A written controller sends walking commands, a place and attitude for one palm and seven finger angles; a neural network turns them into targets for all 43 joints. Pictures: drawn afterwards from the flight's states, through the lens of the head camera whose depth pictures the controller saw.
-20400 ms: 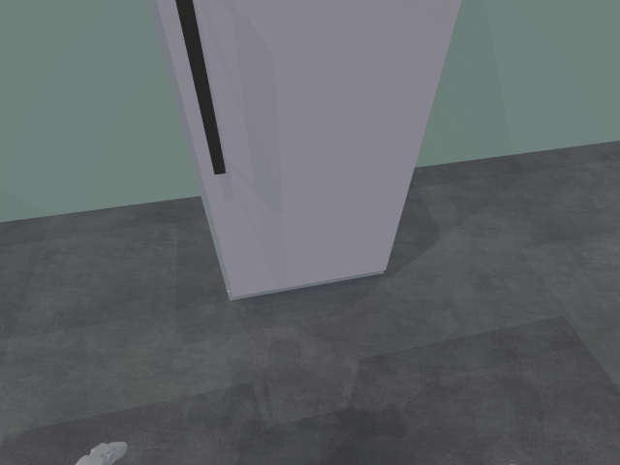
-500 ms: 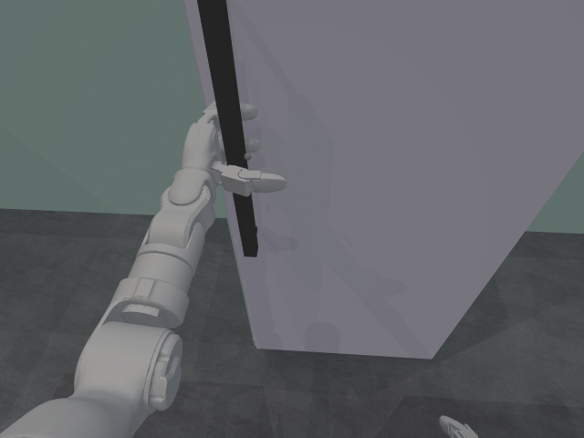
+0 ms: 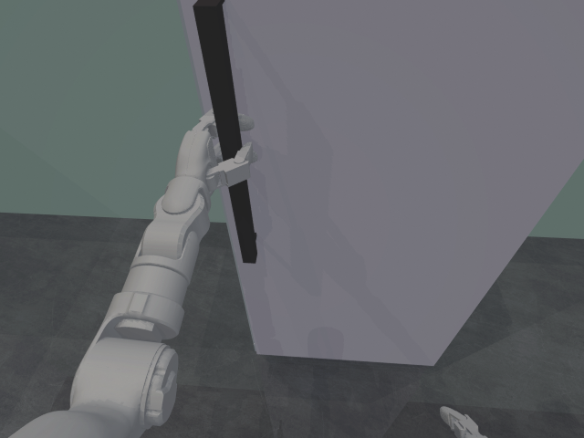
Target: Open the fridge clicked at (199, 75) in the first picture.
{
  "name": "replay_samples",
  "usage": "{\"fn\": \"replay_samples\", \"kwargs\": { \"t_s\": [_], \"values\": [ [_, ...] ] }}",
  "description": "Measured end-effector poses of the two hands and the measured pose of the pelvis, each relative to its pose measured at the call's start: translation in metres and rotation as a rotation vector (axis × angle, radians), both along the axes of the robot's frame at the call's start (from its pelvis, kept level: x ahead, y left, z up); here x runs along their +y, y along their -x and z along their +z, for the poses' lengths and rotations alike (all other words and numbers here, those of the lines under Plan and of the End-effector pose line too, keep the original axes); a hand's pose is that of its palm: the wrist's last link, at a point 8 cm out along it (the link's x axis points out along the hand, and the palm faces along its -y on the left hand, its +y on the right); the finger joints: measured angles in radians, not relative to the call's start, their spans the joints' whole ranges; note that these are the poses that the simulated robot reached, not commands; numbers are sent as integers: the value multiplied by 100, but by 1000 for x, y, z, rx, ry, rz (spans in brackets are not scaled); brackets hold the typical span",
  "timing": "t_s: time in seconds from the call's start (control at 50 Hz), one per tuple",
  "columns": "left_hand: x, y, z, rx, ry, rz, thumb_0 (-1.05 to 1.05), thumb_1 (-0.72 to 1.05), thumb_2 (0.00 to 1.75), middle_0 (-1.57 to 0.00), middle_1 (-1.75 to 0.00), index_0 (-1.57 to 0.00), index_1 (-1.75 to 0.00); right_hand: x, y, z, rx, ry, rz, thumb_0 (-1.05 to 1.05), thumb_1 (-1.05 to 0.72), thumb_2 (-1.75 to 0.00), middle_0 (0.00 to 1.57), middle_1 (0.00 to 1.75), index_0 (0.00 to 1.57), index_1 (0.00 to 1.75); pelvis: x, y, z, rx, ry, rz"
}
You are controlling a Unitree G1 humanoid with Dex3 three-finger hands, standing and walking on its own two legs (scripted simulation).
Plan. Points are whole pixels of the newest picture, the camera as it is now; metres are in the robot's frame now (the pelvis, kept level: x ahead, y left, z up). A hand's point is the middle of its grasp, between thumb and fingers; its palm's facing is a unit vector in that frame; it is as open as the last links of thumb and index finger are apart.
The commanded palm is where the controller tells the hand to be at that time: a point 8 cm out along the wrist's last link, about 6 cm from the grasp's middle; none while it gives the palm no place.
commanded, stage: grip the handle and tug to test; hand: left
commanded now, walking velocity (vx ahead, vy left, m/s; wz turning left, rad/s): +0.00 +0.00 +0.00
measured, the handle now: (238, 159) +0.48 +0.11 +0.15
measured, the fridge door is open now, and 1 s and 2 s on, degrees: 0 0 27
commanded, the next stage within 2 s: pull the door a little, standing still in 0.70 s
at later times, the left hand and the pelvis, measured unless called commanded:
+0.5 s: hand (242, 164) +0.42 +0.09 +0.18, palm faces -0.04 -1.00 +0.00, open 5.9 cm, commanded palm +0.38 +0.14 +0.18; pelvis +0.01 +0.00 +0.00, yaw +0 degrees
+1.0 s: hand (242, 165) +0.42 +0.09 +0.18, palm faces -0.05 -1.00 +0.00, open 5.9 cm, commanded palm +0.37 +0.14 +0.18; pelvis +0.03 +0.00 +0.00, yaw -1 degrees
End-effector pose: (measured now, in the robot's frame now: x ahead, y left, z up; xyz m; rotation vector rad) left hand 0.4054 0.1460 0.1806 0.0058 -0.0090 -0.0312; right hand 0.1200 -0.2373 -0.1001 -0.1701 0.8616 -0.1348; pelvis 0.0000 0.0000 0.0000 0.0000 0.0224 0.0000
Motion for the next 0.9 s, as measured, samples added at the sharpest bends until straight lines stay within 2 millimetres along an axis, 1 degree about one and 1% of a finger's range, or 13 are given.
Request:
{"fn": "replay_samples", "kwargs": {
  "t_s": [0.2,0.5,0.6,0.72,0.82,0.9],
  "values": [
    [0,0,0,5,3,-4,1,69,78,-37,-140,-37,-139,1,-8,1,2,4,8,1,-91,-90,20,29,20,30,-1,-2,0,-2,0,4],
    [0,1,0,7,5,-8,1,70,76,-36,-140,-35,-140,2,-8,1,8,-4,-1,1,-91,-90,20,29,20,30,0,-5,1,-4,-2,-6],
    [0,2,0,6,5,-12,1,70,76,-35,-140,-35,-140,2,-11,3,5,-4,-9,1,-91,-90,20,29,20,30,0,-9,1,-6,-1,-12],
    [0,3,0,5,5,-13,1,72,75,-33,-140,-33,-140,1,-21,5,-8,-8,-13,1,-91,-90,20,29,20,30,1,-15,2,-6,-3,-21],
    [0,3,0,4,6,-17,1,72,74,-32,-140,-32,-140,1,-34,8,-18,-6,-7,1,-91,-90,20,29,20,30,0,-22,2,-6,-3,-23],
    [1,3,0,9,8,-26,1,71,74,-34,-140,-34,-140,2,-44,10,-16,7,8,1,-91,-90,20,29,20,30,0,-25,2,-7,-2,-13]
  ]
}}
